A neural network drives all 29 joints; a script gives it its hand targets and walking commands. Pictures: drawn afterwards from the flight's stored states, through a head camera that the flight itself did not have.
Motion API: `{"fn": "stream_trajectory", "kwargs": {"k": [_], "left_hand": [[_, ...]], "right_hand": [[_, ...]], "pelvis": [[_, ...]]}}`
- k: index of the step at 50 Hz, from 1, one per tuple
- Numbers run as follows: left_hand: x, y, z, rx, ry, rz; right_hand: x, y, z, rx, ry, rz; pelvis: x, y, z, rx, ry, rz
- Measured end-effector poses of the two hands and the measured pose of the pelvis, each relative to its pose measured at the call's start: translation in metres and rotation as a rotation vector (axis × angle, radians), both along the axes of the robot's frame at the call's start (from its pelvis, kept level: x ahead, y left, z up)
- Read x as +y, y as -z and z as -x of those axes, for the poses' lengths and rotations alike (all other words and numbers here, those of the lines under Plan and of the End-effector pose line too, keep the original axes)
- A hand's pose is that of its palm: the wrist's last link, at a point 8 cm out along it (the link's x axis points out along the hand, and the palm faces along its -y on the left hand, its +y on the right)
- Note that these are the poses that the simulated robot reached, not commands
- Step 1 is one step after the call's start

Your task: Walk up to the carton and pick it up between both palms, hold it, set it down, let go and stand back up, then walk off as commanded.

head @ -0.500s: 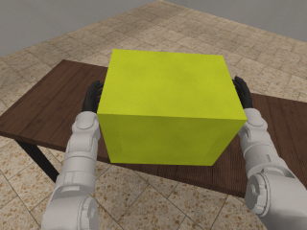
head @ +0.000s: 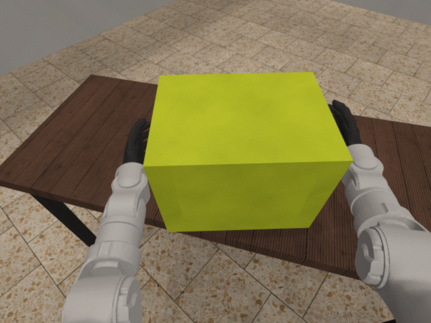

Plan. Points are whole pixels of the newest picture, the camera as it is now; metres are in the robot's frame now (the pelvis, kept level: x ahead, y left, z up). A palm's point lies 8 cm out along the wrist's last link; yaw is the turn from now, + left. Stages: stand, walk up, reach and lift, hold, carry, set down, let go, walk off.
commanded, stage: set down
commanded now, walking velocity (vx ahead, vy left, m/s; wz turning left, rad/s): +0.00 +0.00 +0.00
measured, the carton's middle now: (237, 154) +0.43 +0.03 +0.05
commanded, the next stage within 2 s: none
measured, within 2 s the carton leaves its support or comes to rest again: rests again in 1.16 s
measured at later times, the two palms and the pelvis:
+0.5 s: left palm (141, 170) +0.37 +0.22 +0.05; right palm (339, 143) +0.46 -0.18 +0.08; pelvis -0.01 -0.01 +0.00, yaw -1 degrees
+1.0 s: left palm (148, 171) +0.38 +0.21 +0.03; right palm (336, 143) +0.48 -0.18 +0.06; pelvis -0.01 +0.00 -0.01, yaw -3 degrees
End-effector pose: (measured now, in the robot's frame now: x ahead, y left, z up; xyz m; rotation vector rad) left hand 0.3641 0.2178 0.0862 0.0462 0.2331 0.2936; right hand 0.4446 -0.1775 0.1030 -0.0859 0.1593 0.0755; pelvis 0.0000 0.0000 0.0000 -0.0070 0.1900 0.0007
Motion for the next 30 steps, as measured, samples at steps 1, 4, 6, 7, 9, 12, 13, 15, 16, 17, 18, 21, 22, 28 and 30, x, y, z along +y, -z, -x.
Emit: {"fn": "stream_trajectory", "kwargs": {"k": [1,4,6,7,9,12,13,15,16,17,18,21,22,28,30], "left_hand": [[-0.001,0.001,0.0,0.001,-0.002,0.0],[-0.004,0.005,-0.001,0.0,-0.002,0.002],[-0.005,0.008,-0.002,0.004,-0.005,0.007],[-0.006,0.009,-0.002,0.005,-0.007,0.009],[-0.007,0.012,-0.003,0.009,-0.009,0.008],[-0.007,0.017,-0.003,0.018,-0.013,0.012],[-0.007,0.019,-0.003,0.022,-0.015,0.014],[-0.007,0.021,-0.003,0.026,-0.018,0.015],[-0.006,0.023,-0.003,0.027,-0.02,0.016],[-0.006,0.024,-0.003,0.029,-0.022,0.015],[-0.006,0.025,-0.003,0.031,-0.024,0.015],[-0.004,0.029,-0.002,0.034,-0.031,0.02],[-0.004,0.031,-0.002,0.039,-0.032,0.022],[-0.002,0.037,-0.001,0.046,-0.04,0.018],[-0.002,0.039,-0.002,0.049,-0.043,0.022]], "right_hand": [[-0.001,0.001,-0.001,0.001,-0.001,0.002],[-0.003,0.004,-0.003,0.001,-0.005,0.007],[-0.004,0.005,-0.005,0.005,-0.008,0.01],[-0.005,0.006,-0.006,0.007,-0.009,0.01],[-0.005,0.008,-0.007,0.009,-0.012,0.012],[-0.005,0.011,-0.01,0.019,-0.016,0.016],[-0.005,0.012,-0.011,0.022,-0.017,0.017],[-0.004,0.014,-0.012,0.027,-0.02,0.015],[-0.004,0.015,-0.013,0.029,-0.022,0.015],[-0.003,0.016,-0.014,0.031,-0.023,0.015],[-0.003,0.018,-0.014,0.033,-0.025,0.015],[-0.001,0.021,-0.016,0.037,-0.031,0.016],[0.0,0.022,-0.016,0.042,-0.032,0.015],[0.003,0.027,-0.019,0.051,-0.04,0.008],[0.003,0.029,-0.021,0.055,-0.042,0.008]], "pelvis": [[0.0,0.0,0.0,0.004,0.001,0.0],[-0.002,0.001,-0.001,0.016,0.005,0.0],[-0.003,0.001,-0.001,0.028,0.009,-0.001],[-0.003,0.001,-0.001,0.035,0.01,-0.002],[-0.004,0.001,0.0,0.046,0.011,-0.002],[-0.005,0.002,0.001,0.057,0.015,-0.003],[-0.005,0.002,0.001,0.062,0.016,-0.003],[-0.006,0.002,0.002,0.075,0.016,-0.003],[-0.006,0.003,0.003,0.082,0.017,-0.003],[-0.006,0.003,0.003,0.089,0.018,-0.003],[-0.006,0.003,0.003,0.097,0.019,-0.002],[-0.007,0.004,0.004,0.114,0.019,-0.002],[-0.007,0.004,0.005,0.116,0.019,-0.002],[-0.005,0.005,0.007,0.153,0.019,0.0],[-0.005,0.006,0.007,0.162,0.023,0.0]]}}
